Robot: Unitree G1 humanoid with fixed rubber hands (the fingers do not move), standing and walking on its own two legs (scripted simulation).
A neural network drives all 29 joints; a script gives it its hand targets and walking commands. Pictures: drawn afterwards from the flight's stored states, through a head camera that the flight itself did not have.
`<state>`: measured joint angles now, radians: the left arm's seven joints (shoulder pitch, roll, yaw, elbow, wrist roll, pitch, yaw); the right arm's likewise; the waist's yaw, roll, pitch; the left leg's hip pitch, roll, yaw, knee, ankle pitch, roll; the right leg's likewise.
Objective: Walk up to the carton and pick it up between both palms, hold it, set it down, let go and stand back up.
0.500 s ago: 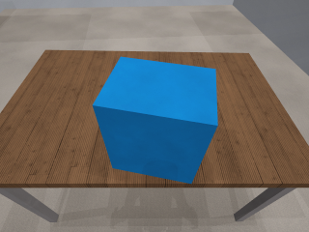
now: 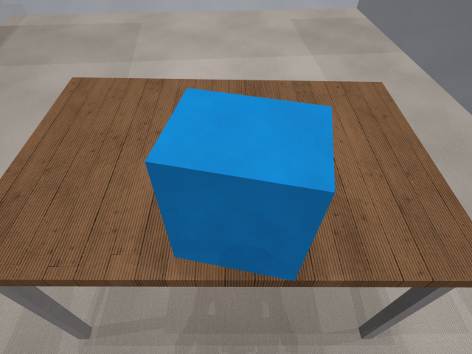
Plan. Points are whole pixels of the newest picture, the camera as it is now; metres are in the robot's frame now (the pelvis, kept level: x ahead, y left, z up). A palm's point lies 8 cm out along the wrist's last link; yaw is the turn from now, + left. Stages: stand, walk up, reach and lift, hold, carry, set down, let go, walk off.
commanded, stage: stand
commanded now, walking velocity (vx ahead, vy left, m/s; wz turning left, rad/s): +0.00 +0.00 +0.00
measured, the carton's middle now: (244, 190) +0.40 +0.00 +0.04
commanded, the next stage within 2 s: none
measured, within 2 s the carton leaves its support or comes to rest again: neither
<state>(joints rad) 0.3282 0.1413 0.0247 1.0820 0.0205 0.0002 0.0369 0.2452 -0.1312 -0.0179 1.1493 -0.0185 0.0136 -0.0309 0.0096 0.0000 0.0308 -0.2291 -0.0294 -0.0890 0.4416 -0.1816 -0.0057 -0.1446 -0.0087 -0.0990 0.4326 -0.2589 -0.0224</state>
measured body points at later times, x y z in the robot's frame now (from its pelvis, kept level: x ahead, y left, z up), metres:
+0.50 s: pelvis +0.01 +0.00 +0.00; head +0.01 +0.00 +0.45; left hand -0.02 +0.21 -0.16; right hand +0.00 -0.21 -0.16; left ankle +0.04 +0.12 -0.74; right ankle -0.01 -0.10 -0.74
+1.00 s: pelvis +0.01 +0.00 +0.00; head +0.02 +0.00 +0.45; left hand -0.02 +0.20 -0.16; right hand -0.01 -0.20 -0.17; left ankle +0.04 +0.12 -0.74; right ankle -0.01 -0.10 -0.74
